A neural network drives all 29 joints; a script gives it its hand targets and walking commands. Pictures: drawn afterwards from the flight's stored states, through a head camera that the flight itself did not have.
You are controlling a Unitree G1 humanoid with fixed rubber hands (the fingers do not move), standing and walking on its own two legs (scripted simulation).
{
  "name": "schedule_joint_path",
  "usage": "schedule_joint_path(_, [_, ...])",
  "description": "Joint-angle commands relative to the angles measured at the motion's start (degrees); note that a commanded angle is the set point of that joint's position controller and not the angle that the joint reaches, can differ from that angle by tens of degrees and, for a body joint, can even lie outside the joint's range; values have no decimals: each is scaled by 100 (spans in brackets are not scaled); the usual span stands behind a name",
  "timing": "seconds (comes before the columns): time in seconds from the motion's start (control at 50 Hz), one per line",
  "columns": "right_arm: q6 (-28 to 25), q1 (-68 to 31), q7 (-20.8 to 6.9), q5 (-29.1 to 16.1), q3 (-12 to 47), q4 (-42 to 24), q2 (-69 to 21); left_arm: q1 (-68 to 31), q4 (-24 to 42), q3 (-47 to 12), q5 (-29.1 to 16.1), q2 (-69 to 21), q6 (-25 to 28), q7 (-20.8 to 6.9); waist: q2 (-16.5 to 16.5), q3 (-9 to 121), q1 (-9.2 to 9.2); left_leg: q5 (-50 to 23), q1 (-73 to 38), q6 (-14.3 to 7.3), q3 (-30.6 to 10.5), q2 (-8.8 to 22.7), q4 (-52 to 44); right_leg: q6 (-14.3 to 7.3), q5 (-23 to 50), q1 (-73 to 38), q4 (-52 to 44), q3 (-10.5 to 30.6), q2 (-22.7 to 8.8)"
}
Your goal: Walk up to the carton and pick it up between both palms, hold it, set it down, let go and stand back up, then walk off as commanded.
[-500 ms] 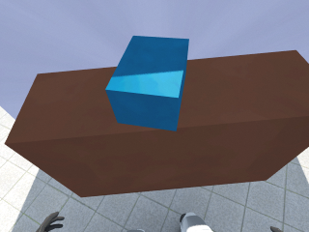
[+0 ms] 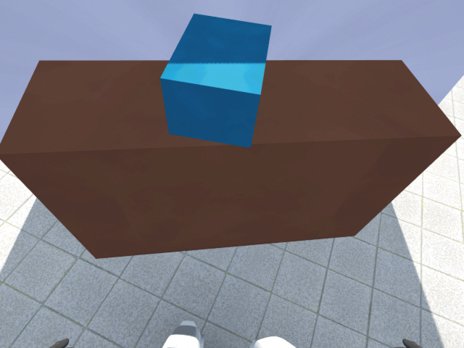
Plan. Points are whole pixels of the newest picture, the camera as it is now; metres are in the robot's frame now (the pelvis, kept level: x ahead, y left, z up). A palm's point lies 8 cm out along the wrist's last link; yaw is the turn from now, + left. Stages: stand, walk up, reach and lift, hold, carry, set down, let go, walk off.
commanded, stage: walk off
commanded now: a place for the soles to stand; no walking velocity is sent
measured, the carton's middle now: (221, 78) +0.73 +0.02 +0.02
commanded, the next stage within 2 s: none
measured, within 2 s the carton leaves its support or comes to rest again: neither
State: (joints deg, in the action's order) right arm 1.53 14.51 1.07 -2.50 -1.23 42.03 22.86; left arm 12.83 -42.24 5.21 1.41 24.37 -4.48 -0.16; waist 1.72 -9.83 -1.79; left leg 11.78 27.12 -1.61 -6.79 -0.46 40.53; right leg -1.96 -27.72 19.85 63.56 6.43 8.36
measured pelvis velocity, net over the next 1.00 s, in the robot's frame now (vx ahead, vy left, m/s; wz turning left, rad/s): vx -0.28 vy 0.00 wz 0.01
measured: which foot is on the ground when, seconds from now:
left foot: down 0.00-0.12, up 0.14-0.76, down 0.78-1.00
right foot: up 0.00-0.08, down 0.10-0.78, up 0.80-1.00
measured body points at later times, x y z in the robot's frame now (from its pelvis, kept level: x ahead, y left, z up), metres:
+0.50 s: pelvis -0.12 -0.07 +0.01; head -0.04 -0.11 +0.45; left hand -0.01 +0.27 -0.06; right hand -0.03 -0.37 -0.13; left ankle -0.16 +0.10 -0.63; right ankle -0.06 -0.15 -0.71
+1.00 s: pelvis -0.28 +0.00 +0.01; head -0.23 +0.05 +0.45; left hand -0.16 +0.33 -0.12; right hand -0.20 -0.32 -0.07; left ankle -0.21 +0.11 -0.71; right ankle -0.30 -0.14 -0.60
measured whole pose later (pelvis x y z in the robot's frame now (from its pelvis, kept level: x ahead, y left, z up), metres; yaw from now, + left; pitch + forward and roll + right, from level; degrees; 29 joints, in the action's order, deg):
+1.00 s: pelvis -0.28 +0.00 +0.01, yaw +0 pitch -4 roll -4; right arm 1.6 14.8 1.3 -2.5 -1.5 42.1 22.8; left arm 12.6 -40.9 5.8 1.6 25.0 -4.7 0.7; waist 1.7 -10.7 -1.8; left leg 16.1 21.7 -1.1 -8.2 -0.1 41.6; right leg -1.3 -22.5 29.4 76.8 7.8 13.0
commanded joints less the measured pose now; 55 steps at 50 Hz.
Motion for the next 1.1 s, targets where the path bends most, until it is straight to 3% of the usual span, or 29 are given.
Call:
schedule_joint_path(0.0, [-44,-10,43,559,-711,-636,1502,710,276,168,-10,879,161,14,-1523,946,151,469,-1021,-1137,-1616,1223,-1982,158,-360,145,-1327,78,-318])
schedule_joint_path(0.04, [40,-175,20,532,-713,-590,1494,945,83,215,20,770,221,27,-1641,892,251,150,-395,-1120,-1601,1301,-1914,121,-378,-630,-2357,-336,-447])
schedule_joint_path(0.08, [45,-509,29,469,-667,-648,1358,1365,-74,282,99,977,222,65,-1594,669,535,1289,439,-532,-1340,681,-1361,-76,131,-1167,-3195,-117,-709])
schedule_joint_path(0.1, [74,-284,24,403,-565,-515,1069,1082,-60,349,158,1051,258,59,-309,394,478,2058,815,-295,-889,18,-268,-286,-506,-749,-3945,886,-1057])
schedule_joint_path(0.12, [43,-82,118,370,-527,-616,875,764,232,451,196,1633,298,21,1377,135,392,2082,1124,23,-326,-999,1588,-553,-232,63,-4616,2834,-2328])
schedule_joint_path(0.14, [81,-390,193,459,-658,-467,1274,236,388,519,188,1919,259,50,545,-250,482,2037,522,104,-650,-773,2272,-922,-332,1522,-5035,3355,-2925])
schedule_joint_path(0.16, [80,-21,140,414,-666,-265,1270,-365,559,413,141,1678,285,98,188,-348,233,1678,402,74,-1003,-841,2557,-679,-315,1360,-4849,2765,-2492])
schedule_joint_path(0.2, [64,182,106,320,-621,-149,1275,-502,543,300,88,1287,381,127,124,-275,145,1224,529,112,-1055,-1018,2923,-267,1066,666,-4404,1957,-1908])
schedule_joint_path(0.24, [39,607,28,344,-593,-129,1284,-312,659,339,85,1230,444,137,515,450,244,958,615,176,-899,-1097,3222,-324,1599,-336,-4118,1469,-1735])
schedule_joint_path(0.3, [51,468,67,308,-557,-216,1189,-229,779,281,18,1144,467,166,643,1028,311,1352,1001,303,-855,-1154,3558,-535,2907,-1410,-3757,1579,-1902])
schedule_joint_path(0.38, [-14,315,152,399,-494,-187,1147,278,697,221,-99,940,453,252,609,1356,564,1673,1111,342,-626,-934,2919,-187,4386,-2349,-3433,1681,-1974])
schedule_joint_path(0.42, [-5,419,172,343,-428,-240,1064,500,763,257,-77,937,413,252,706,1649,664,1945,935,319,-505,-874,2698,-547,5438,-2605,-3107,1620,-2014])
schedule_joint_path(0.46, [-7,506,214,343,-465,-182,1074,424,792,259,-107,928,435,260,774,1412,582,1926,773,333,-449,-913,2745,-414,5383,-2230,-3260,1712,-2094])
schedule_joint_path(0.5, [-3,355,224,331,-457,-198,1096,425,841,294,-94,1011,378,253,732,1100,633,2133,333,347,-268,-823,2924,-916,4969,-1510,-3468,1674,-2211])
schedule_joint_path(0.56, [24,710,156,354,-490,-140,1085,-24,1012,349,-47,1049,368,238,621,1263,451,2009,-59,344,-239,-814,3170,-1079,3262,-875,-3763,1709,-2224])
schedule_joint_path(0.6, [59,796,89,343,-524,12,1152,-245,850,411,10,1168,307,193,1024,904,369,1871,-367,259,26,-605,2234,-928,1786,-284,-3992,1550,-1992])
schedule_joint_path(0.66, [42,1067,22,334,-588,67,1206,-703,867,369,61,1352,260,177,1133,651,97,1833,-802,74,144,-364,1355,-1035,1156,608,-4232,1710,-2255])
schedule_joint_path(0.7, [-6,1468,-75,333,-630,218,1252,-921,854,401,96,1408,219,163,1348,903,-149,1108,-1597,-115,131,-33,61,-684,226,1041,-3904,1251,-1847])
schedule_joint_path(0.72, [-6,1405,-86,340,-685,265,1200,-657,723,382,51,1202,122,176,1007,791,-42,964,-2015,-130,251,-109,-469,-549,-126,1282,-3758,1247,-1550])
schedule_joint_path(0.74, [-30,1503,-95,470,-710,328,1206,-478,641,325,22,1105,100,188,540,940,-102,957,-2227,-128,-91,-140,-793,-360,-206,1406,-2974,1032,-1285])
schedule_joint_path(0.76, [-101,1274,-70,551,-677,205,1411,-394,596,283,-37,743,65,185,-770,774,-30,2109,-1538,-296,-1631,530,-1795,-148,-407,1792,-1315,462,-392])
schedule_joint_path(0.78, [-67,714,-36,553,-678,-125,1762,-97,467,274,-36,799,36,240,-1338,356,183,2426,-379,-478,-3236,1724,-2378,117,-245,2018,103,342,66])
schedule_joint_path(0.8, [-52,190,-12,458,-621,-375,1983,-358,696,347,16,1072,14,285,-1116,-215,20,3224,922,-846,-3757,1915,-3011,194,-432,1515,912,933,235])
schedule_joint_path(0.82, [-93,-231,25,539,-601,-390,1985,-531,602,378,72,1116,70,257,-797,-474,131,3435,1514,-865,-3807,1851,-3146,214,-163,1213,1215,1036,199])
schedule_joint_path(0.86, [-122,-777,74,589,-592,-538,1580,52,197,426,-34,1219,15,186,-736,-407,469,2951,1059,-455,-2445,1216,-2723,196,680,1138,1679,961,312])
schedule_joint_path(0.92, [-141,-589,116,499,-658,-614,1426,460,161,393,-88,1236,40,112,-807,228,346,2062,-382,-461,-1713,922,-2167,319,830,1500,1917,1040,519])
schedule_joint_path(1.02, [-205,-72,212,435,-686,-522,1366,339,348,388,-7,1200,82,72,-1126,612,-10,1680,-2006,-724,-2276,1355,-2035,419,482,2033,1690,1171,414])
schedule_joint_path(1.06, [-186,-45,210,413,-653,-492,1151,451,257,290,-20,970,144,85,-1031,641,26,519,-1962,-996,-1961,1287,-1758,354,155,1789,1181,1091,309])
schedule_joint_path(1.08, [-171,-13,210,441,-699,-445,1293,516,195,294,10,1069,155,49,-1373,754,-71,659,-1972,-954,-1816,1220,-1786,396,174,1613,1012,981,259])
